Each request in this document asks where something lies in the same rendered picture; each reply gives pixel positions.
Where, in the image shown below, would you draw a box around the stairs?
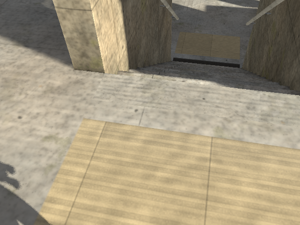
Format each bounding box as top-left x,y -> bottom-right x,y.
117,61 -> 300,96

